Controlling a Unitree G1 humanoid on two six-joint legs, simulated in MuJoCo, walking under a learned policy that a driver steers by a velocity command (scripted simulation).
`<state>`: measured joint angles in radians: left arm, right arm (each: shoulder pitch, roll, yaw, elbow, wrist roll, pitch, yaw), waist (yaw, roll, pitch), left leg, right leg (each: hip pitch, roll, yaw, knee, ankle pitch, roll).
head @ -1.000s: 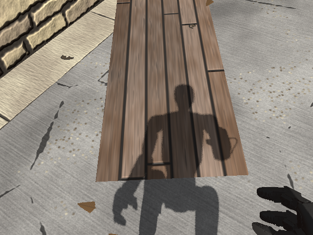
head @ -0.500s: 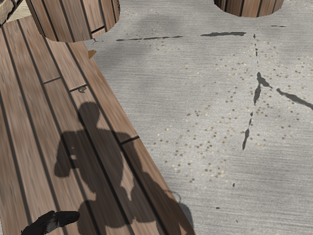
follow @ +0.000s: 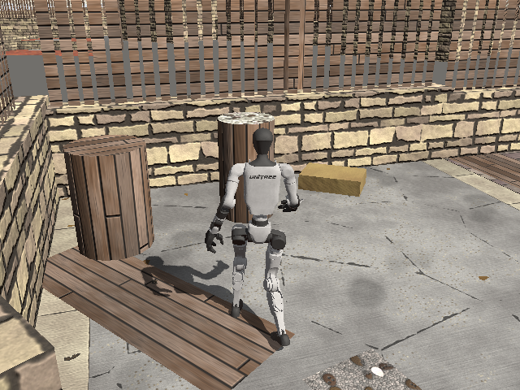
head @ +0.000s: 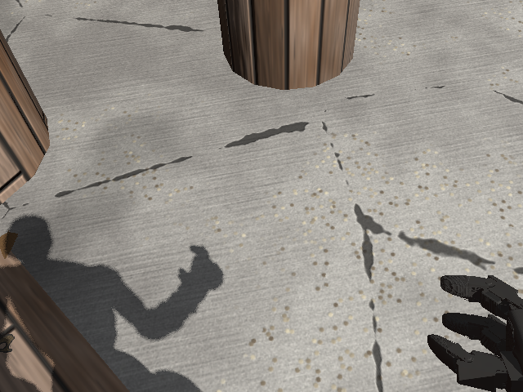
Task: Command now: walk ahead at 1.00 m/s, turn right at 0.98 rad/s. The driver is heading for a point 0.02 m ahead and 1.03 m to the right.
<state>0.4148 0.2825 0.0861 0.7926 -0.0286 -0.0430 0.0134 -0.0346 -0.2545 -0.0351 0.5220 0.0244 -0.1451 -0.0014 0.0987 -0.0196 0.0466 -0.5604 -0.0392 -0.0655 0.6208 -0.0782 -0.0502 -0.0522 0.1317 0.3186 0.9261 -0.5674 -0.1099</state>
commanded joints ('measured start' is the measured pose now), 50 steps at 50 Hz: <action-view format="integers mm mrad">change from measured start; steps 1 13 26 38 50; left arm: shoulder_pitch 46 -362 -37 -66 -152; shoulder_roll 65 49 186 144 85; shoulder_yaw -30 -39 35 42 5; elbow -124 -272 -188 -109 -248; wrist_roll -55 -6 24 -14 1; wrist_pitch -17 15 -51 26 100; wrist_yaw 0 -56 -55 34 25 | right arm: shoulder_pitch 405 289 177 -14 102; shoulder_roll -164 -167 -167 -131 -143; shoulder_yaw -81 -66 -11 -39 -57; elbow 9 198 39 -46 65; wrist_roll -32 -29 11 -17 -51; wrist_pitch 13 26 -47 24 102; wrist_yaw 7 1 -6 10 -24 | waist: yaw -209 -116 -59 -64 -82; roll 420 24 124 -62 143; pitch -400 89 -133 -45 -136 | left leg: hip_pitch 1059 448 -256 338 372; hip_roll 450 264 89 -54 320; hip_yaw -907 145 -100 -15 -69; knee -344 -499 758 -146 -329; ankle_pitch -899 118 -295 237 341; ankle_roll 243 151 82 -23 269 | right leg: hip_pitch -815 -738 211 -340 -534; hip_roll -133 -296 -342 -48 -220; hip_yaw -110 -290 454 102 -269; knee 615 132 -696 -414 260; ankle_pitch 145 541 63 510 103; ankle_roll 43 45 -284 -19 185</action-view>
